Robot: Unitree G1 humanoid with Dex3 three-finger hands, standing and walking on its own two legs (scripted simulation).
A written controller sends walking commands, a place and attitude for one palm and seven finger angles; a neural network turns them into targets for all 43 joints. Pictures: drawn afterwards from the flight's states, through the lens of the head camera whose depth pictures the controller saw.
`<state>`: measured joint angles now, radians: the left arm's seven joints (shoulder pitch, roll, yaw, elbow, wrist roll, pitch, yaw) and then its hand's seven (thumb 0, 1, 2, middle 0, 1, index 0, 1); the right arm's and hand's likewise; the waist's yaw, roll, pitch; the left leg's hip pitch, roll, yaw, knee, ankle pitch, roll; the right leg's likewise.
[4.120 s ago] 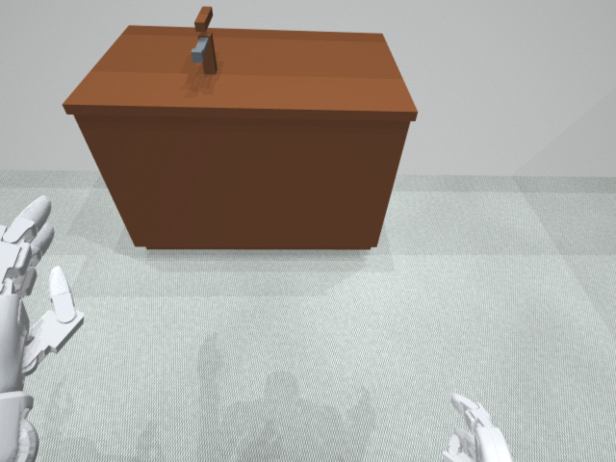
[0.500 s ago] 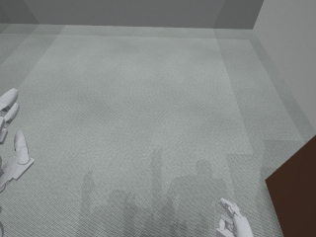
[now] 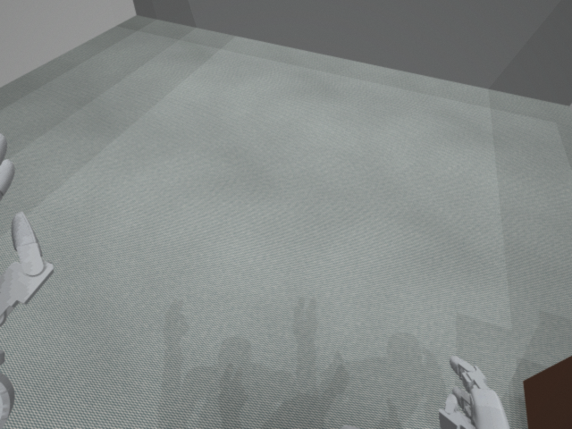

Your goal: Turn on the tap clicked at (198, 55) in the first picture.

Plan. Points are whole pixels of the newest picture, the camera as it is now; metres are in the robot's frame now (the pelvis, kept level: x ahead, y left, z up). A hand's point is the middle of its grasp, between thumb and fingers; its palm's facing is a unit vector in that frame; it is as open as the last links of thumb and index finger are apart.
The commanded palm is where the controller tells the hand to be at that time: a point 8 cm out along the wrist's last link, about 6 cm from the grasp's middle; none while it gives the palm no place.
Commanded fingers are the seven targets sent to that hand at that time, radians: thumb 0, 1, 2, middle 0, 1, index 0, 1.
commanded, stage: walk to a spot facing it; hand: left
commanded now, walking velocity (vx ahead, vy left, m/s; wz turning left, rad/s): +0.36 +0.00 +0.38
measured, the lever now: out of the picture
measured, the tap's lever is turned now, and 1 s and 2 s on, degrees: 0 0 0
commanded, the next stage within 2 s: turn to face it in 1.04 s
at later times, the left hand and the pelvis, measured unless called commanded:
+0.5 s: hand (45, 289) +0.20 +0.23 +0.19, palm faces +0.55 -0.70 -0.46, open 7.4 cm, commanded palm +0.13 +0.27 +0.19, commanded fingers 0.00 0.90 0.90 -0.20 -0.30 -0.20 -0.30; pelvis +0.04 -0.04 +0.02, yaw +14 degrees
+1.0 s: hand (46, 214) +0.28 +0.27 +0.20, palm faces +0.67 -0.54 -0.51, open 7.4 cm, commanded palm +0.21 +0.29 +0.19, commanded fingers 0.00 0.90 0.90 -0.20 -0.30 -0.20 -0.30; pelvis +0.17 -0.03 +0.00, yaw +23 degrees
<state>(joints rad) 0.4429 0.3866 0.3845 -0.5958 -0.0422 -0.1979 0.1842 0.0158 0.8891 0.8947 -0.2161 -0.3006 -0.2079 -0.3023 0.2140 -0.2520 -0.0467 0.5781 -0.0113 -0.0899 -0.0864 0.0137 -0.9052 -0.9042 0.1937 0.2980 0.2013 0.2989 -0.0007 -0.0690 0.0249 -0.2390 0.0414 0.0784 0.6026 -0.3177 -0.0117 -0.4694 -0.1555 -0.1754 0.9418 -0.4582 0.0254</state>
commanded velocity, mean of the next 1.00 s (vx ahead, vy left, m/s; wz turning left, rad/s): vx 0.32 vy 0.00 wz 0.36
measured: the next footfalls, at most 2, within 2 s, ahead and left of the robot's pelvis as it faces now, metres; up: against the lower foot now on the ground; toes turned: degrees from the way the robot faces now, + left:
right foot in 0.24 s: +0.11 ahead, -0.13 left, +0.00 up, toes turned -2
left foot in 0.66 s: +0.11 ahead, +0.13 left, +0.00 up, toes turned +25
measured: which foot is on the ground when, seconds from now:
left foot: down 0.00-0.24, up 0.26-0.64, down 0.66-0.96, up 0.98-1.00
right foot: up 0.00-0.22, down 0.24-0.66, up 0.68-0.94, down 0.96-1.00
